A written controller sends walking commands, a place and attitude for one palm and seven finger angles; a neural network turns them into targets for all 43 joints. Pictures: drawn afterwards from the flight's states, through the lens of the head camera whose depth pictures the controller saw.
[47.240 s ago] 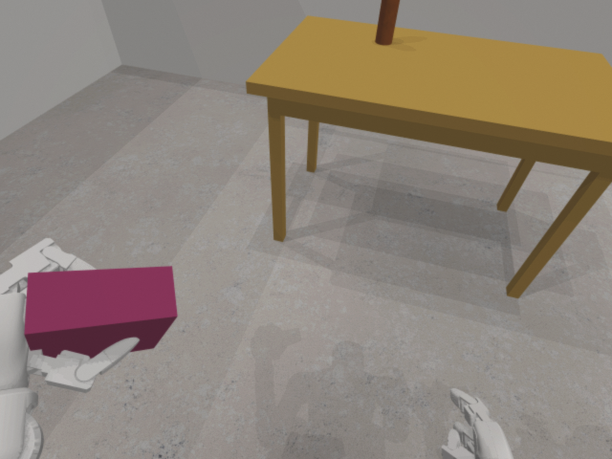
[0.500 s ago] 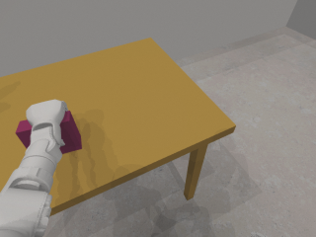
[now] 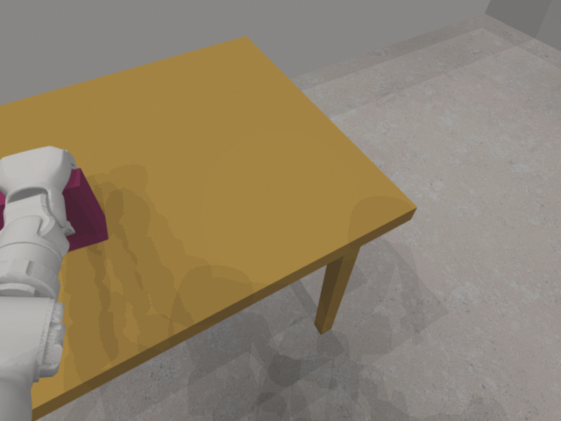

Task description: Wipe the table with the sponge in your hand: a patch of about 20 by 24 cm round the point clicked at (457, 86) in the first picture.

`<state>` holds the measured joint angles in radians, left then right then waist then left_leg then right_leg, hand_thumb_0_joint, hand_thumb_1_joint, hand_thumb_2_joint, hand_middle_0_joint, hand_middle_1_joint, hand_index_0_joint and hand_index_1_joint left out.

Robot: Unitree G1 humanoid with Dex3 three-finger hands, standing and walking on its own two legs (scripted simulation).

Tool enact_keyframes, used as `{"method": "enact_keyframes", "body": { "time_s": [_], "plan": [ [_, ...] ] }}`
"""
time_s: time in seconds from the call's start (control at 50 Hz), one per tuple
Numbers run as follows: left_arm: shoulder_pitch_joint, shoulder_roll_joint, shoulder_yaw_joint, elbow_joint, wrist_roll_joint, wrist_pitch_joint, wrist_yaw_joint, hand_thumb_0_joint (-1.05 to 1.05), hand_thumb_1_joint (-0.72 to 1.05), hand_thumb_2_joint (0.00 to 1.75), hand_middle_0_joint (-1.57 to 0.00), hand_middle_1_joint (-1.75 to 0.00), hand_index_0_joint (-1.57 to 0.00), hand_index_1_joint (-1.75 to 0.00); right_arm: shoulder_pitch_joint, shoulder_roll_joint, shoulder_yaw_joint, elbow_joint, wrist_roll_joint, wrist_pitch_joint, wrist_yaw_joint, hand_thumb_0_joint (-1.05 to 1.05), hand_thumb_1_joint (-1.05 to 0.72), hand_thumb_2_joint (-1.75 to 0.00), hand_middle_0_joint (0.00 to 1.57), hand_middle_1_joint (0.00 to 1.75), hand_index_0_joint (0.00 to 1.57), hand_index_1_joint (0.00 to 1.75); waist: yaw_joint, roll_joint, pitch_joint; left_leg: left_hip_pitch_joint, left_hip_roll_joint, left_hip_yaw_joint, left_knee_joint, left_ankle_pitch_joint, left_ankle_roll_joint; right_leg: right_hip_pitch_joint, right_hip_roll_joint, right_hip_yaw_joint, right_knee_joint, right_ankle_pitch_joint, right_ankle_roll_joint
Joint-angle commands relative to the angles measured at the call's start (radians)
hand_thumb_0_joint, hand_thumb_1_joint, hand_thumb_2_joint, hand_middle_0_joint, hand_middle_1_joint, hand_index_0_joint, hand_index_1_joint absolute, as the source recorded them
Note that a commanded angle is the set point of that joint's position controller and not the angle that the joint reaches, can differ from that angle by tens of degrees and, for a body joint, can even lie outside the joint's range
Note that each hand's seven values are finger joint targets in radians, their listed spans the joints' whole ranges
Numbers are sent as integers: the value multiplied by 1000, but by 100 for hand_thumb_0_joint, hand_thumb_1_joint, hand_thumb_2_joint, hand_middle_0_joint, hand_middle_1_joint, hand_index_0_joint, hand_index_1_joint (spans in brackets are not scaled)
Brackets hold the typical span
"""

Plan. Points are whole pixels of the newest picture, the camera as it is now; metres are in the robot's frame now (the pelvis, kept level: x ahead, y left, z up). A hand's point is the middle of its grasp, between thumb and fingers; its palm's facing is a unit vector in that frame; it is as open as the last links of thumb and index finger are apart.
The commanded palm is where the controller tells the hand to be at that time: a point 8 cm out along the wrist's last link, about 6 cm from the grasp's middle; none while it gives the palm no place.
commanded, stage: wipe forward along the middle lane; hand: left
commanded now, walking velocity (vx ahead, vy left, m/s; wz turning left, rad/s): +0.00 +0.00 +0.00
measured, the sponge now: (55, 225) +0.41 +0.35 +0.03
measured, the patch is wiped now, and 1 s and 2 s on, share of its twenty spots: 1.00 1.00 1.00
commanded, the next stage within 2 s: slide back across to the first lane in 0.22 s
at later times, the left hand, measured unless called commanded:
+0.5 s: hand (41, 184) +0.46 +0.37 +0.07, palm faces -0.10 +0.00 -1.00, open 9.3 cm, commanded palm +0.44 +0.37 +0.10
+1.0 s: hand (18, 185) +0.45 +0.40 +0.07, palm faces -0.08 -0.01 -1.00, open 9.3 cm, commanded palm +0.42 +0.41 +0.11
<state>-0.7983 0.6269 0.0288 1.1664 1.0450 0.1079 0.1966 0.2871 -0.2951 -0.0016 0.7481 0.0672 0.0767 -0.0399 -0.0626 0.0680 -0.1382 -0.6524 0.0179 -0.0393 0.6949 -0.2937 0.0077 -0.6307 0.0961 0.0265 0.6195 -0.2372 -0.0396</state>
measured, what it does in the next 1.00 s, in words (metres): shifts its weight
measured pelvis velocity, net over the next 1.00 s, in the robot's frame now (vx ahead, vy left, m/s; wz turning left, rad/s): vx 0.04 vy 0.04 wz -0.01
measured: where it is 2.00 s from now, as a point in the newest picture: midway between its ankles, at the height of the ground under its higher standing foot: outside the picture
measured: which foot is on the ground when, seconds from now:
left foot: down 0.00-1.00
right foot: down 0.00-1.00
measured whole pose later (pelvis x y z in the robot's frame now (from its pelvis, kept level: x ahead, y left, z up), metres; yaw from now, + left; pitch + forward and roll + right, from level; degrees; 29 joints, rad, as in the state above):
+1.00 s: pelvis +0.04 +0.04 +0.01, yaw +0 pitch +14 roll -3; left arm -0.72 0.67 0.11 1.06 1.08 0.07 0.18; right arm 0.28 -0.29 0.00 0.71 0.06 0.14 -0.01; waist -0.05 0.04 -0.14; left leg -0.56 -0.01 -0.01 0.65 -0.34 0.05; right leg -0.53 0.06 0.06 0.55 -0.27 0.00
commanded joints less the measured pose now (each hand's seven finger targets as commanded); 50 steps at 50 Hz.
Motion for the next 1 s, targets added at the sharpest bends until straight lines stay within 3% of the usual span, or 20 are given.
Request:
{"method": "enact_keyframes", "body": {
  "time_s": [0.0,0.04,0.1,0.14,0.16,0.3,0.34,0.4,0.44,0.5,0.54,0.58,0.64,0.68,0.74,0.8,0.84,0.86,0.9,0.98],
  "plan": [
    [-271,292,27,-31,43,36,41,0,10,130,-120,-160,-120,-160,43,-153,-46,-81,2,-30,-7,0,-90,-90,20,30,20,30,-31,-146,-181,12,-34,43,-69,-14,51,189,-54,50,-130,27,8],
    [-302,304,41,-41,46,33,40,0,10,130,-120,-160,-120,-160,42,-153,-47,-77,-1,-31,-6,0,-90,-90,20,30,20,30,-23,-103,-204,38,-30,36,-75,12,49,173,-50,37,-116,45,0],
    [-326,248,-17,-21,58,42,37,0,10,130,-120,-160,-120,-160,59,-148,-46,-81,-1,-30,-5,0,-90,-90,20,30,20,30,-44,-98,-196,60,-29,33,-73,14,48,135,-45,19,-109,41,2],
    [-334,297,27,-22,45,43,32,0,10,130,-120,-160,-120,-160,57,-153,-44,-82,-2,-29,-6,0,-90,-90,20,30,20,30,-26,-95,-227,62,-28,30,-76,25,48,155,-45,23,-109,49,-2],
    [-344,299,16,-13,50,46,30,0,10,130,-120,-160,-120,-160,66,-154,-44,-83,-2,-26,-8,0,-90,-90,20,30,20,30,-35,-100,-234,65,-30,29,-72,21,47,146,-44,17,-101,39,1],
    [-357,227,-33,5,70,45,22,0,10,130,-120,-160,-120,-160,97,-149,-49,-81,-11,-23,-5,0,-90,-90,20,30,20,30,-40,-71,-234,113,-19,6,-68,65,40,68,-30,-16,-77,47,-12],
    [-340,259,16,-40,59,34,22,0,10,130,-120,-160,-120,-160,89,-146,-53,-86,-15,-22,-2,0,-90,-90,20,30,20,30,-6,-29,-293,151,-16,1,-69,130,37,101,-29,-17,-64,93,-22],
    [-325,261,17,-63,48,33,28,0,10,130,-120,-160,-120,-160,91,-145,-55,-92,-11,-13,0,0,-90,-90,20,30,20,30,-8,-63,-293,156,-18,4,-72,126,40,125,-26,-19,-72,92,-16],
    [-323,324,70,-85,42,30,29,0,10,130,-120,-160,-120,-160,75,-153,-51,-91,-10,-11,0,0,-90,-90,20,30,20,30,12,-54,-288,154,-17,-7,-86,141,38,147,-29,-16,-72,100,-22],
    [-348,300,33,-98,56,44,37,0,10,130,-120,-160,-120,-160,72,-151,-53,-91,-4,-9,4,0,-90,-90,20,30,20,30,-4,-47,-244,174,-18,-11,-107,98,39,123,-27,-26,-87,44,-18],
    [-339,352,70,-97,60,52,34,0,10,130,-120,-160,-120,-160,58,-157,-49,-88,-5,-8,4,0,-90,-90,20,30,20,30,13,-41,-241,180,-17,-17,-119,121,39,144,-28,-21,-91,58,-24],
    [-344,348,45,-81,71,66,28,0,10,130,-120,-160,-120,-160,63,-156,-48,-88,-1,-4,4,0,-90,-90,20,30,20,30,0,-37,-223,182,-22,-12,-121,108,39,140,-29,-22,-97,48,-21],
    [-300,365,74,-91,66,62,11,0,10,130,-120,-160,-120,-160,53,-155,-46,-92,-4,-4,10,0,-90,-90,20,30,20,30,32,-9,-264,207,-20,-16,-129,167,35,182,-29,-22,-91,95,-30],
    [-285,349,54,-93,71,58,-2,0,10,130,-120,-160,-120,-160,64,-154,-50,-95,-5,2,10,0,-90,-90,20,30,20,30,24,-11,-269,228,-21,-9,-120,189,35,189,-27,-27,-92,118,-28],
    [-216,371,97,-120,65,33,-18,0,10,130,-120,-160,-120,-160,55,-154,-51,-104,-9,9,14,0,-90,-90,20,30,20,30,54,-5,-302,241,-22,-11,-116,268,31,235,-28,-20,-86,191,-36],
    [-186,362,88,-133,70,20,-18,0,10,130,-120,-160,-120,-160,54,-158,-56,-109,-7,21,16,0,-90,-90,20,30,20,30,42,-28,-256,230,-28,2,-112,257,36,240,-28,-21,-97,204,-30],
    [-144,413,144,-145,65,9,-17,0,10,130,-120,-160,-120,-160,45,-161,-55,-110,-9,28,21,0,-90,-90,20,30,20,30,72,-27,-275,224,-31,-4,-115,311,33,276,-31,-16,-89,247,-38],
    [-133,386,117,-139,70,9,-17,0,10,130,-120,-160,-120,-160,48,-160,-57,-110,-9,33,21,0,-90,-90,20,30,20,30,59,-18,-256,234,-32,1,-109,320,33,265,-29,-19,-88,257,-36],
    [-109,381,122,-153,67,7,-14,0,10,130,-120,-160,-120,-160,44,-160,-61,-114,-8,36,26,0,-90,-90,20,30,20,30,63,-34,-255,233,-35,8,-107,332,36,282,-30,-19,-95,283,-33],
    [-73,437,172,-164,60,-3,-18,0,10,130,-120,-160,-120,-160,40,-166,-63,-112,-8,47,29,0,-90,-90,20,30,20,30,80,-46,-278,234,-40,13,-104,376,38,337,-35,-10,-93,348,-33]
  ]
}}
